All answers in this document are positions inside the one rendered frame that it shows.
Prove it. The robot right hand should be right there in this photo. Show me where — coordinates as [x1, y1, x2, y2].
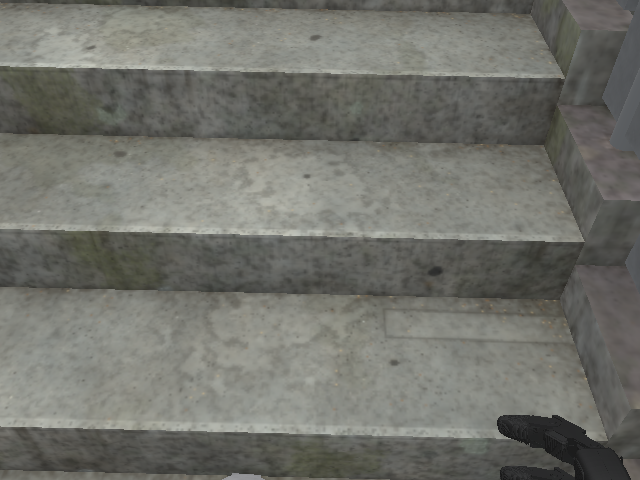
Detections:
[497, 415, 631, 480]

